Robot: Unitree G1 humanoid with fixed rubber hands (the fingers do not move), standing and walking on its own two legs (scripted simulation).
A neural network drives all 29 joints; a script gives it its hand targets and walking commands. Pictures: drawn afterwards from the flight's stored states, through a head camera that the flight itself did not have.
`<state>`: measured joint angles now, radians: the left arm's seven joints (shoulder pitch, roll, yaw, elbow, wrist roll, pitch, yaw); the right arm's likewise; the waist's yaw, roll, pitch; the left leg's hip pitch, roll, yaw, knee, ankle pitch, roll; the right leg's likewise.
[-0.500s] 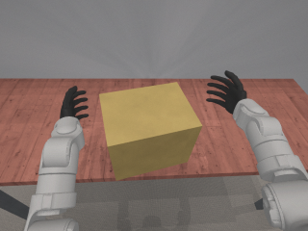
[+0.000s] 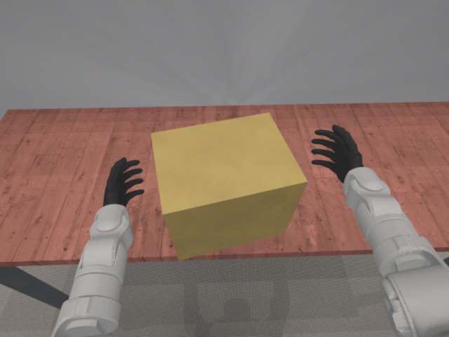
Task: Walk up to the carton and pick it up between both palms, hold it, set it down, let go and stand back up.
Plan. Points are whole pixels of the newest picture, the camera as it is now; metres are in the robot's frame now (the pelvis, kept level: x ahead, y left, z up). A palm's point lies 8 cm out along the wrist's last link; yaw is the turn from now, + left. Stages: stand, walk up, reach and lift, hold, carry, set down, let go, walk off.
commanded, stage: reach and lift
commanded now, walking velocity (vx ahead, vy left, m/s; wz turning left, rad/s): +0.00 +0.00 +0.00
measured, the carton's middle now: (223, 187) +0.41 +0.05 +0.00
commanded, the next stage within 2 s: none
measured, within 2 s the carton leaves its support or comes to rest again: neither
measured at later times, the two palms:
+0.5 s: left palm (130, 203) +0.35 +0.23 +0.02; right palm (330, 166) +0.45 -0.15 +0.05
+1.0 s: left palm (134, 213) +0.33 +0.21 +0.02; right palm (313, 179) +0.42 -0.12 +0.04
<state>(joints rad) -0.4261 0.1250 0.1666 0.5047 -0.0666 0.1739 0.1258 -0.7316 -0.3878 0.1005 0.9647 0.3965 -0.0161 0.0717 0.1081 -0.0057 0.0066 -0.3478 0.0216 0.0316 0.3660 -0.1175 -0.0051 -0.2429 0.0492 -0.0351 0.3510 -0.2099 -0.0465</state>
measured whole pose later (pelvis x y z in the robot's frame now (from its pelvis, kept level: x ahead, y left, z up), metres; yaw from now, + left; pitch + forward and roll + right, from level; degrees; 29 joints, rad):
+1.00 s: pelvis -0.02 +0.01 -0.01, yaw -1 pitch +14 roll -2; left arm -0.48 -0.02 0.18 0.70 -0.05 -0.07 0.25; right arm -0.76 -0.26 0.12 1.10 0.26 -0.14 0.06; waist 0.14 -0.01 -0.14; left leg -0.58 0.04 0.03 0.46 -0.12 -0.01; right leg -0.47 0.07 -0.04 0.42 -0.20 -0.04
